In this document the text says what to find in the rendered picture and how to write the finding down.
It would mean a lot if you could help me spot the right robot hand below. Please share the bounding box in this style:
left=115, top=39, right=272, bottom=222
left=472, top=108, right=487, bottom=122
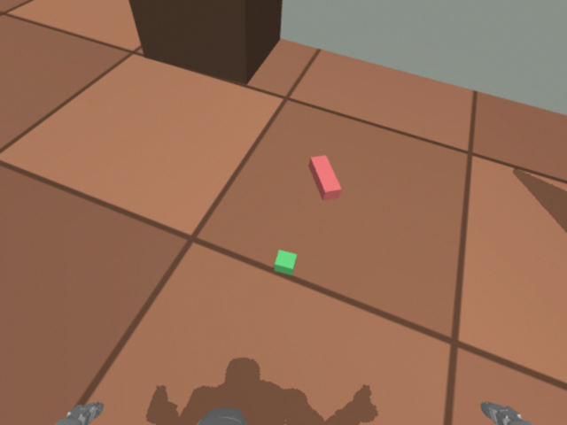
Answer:
left=481, top=402, right=533, bottom=425

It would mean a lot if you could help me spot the left robot hand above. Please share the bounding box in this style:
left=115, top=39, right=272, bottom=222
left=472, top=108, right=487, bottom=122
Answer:
left=55, top=402, right=104, bottom=425

